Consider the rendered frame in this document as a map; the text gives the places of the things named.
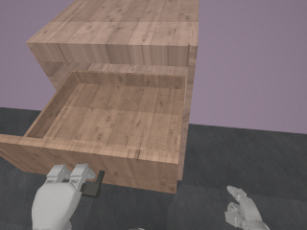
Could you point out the drawer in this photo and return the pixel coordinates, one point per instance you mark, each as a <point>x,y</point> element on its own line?
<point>126,124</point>

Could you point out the robot right hand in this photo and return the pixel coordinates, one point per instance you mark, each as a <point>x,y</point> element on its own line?
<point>238,215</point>

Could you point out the cabinet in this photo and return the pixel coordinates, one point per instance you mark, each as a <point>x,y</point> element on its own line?
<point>123,36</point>

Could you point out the robot right forearm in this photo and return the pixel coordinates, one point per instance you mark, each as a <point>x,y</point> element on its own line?
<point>256,224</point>

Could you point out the handle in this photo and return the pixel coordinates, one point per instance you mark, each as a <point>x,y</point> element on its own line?
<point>92,190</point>

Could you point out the robot left hand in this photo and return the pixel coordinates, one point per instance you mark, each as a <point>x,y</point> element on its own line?
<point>56,201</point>

